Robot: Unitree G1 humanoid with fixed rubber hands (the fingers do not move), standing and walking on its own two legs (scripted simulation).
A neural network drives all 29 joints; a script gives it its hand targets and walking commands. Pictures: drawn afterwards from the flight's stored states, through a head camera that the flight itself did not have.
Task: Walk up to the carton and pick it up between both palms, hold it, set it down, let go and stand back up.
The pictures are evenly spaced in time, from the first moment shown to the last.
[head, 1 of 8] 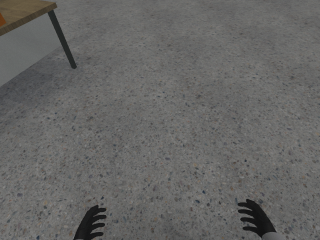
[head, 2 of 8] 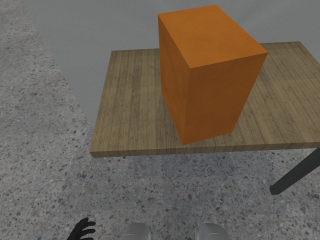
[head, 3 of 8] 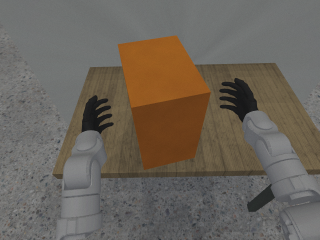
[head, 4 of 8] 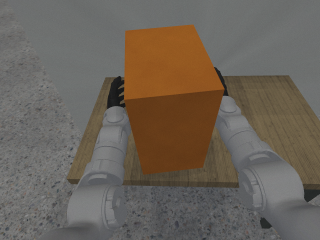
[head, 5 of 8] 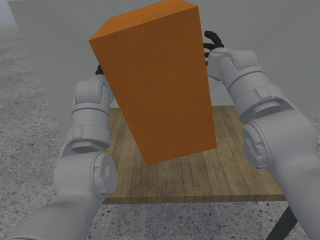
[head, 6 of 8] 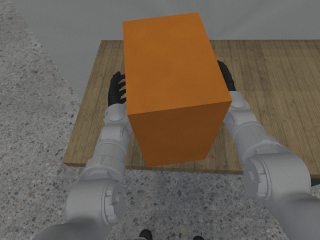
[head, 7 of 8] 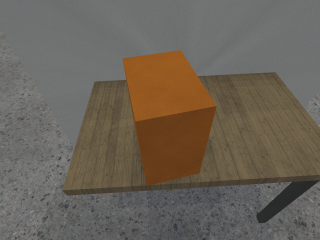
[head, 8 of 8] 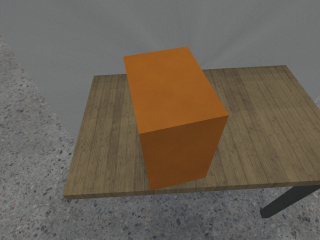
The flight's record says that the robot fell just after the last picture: no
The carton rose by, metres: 0.26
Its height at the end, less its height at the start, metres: +0.00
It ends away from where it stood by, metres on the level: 0.03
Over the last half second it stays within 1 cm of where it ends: yes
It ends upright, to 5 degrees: yes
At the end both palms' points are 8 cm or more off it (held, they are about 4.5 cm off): yes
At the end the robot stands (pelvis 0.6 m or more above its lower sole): yes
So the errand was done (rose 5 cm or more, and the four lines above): yes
